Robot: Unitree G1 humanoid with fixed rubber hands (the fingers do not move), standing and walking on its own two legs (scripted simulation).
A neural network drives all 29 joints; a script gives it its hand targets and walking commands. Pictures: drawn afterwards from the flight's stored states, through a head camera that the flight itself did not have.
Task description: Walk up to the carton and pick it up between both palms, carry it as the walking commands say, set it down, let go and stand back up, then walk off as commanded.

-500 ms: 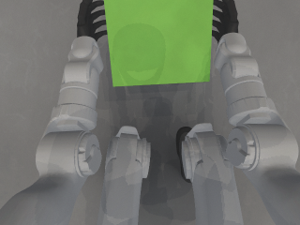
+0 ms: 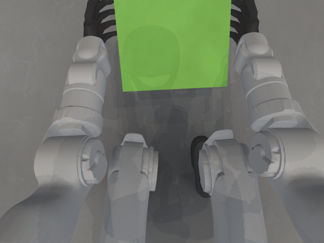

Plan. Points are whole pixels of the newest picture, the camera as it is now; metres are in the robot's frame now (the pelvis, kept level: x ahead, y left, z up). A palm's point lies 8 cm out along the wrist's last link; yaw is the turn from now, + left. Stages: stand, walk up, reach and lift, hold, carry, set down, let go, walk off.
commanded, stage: set down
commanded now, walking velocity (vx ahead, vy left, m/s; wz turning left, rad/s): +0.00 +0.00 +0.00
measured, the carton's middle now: (169, 47) +0.52 -0.02 -0.24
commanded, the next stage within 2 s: none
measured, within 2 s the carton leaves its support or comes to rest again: rests again in 1.22 s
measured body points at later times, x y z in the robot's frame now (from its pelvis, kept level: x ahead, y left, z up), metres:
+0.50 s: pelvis +0.00 +0.00 -0.01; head +0.35 +0.00 +0.27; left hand +0.53 +0.14 -0.17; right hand +0.53 -0.17 -0.17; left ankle +0.09 +0.11 -0.34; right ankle +0.12 -0.12 -0.34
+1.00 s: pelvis +0.01 +0.00 -0.01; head +0.36 +0.01 +0.26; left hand +0.54 +0.14 -0.18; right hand +0.54 -0.17 -0.18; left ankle +0.09 +0.11 -0.34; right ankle +0.12 -0.12 -0.34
